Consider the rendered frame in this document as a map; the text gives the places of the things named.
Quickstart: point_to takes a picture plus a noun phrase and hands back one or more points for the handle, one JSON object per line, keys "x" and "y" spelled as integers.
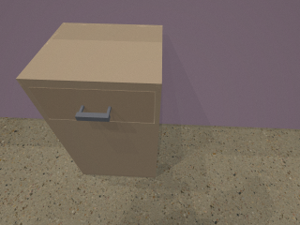
{"x": 93, "y": 116}

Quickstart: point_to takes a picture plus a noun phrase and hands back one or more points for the cabinet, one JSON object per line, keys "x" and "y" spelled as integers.
{"x": 109, "y": 56}

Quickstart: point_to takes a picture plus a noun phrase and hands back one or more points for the drawer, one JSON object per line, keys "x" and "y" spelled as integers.
{"x": 126, "y": 105}

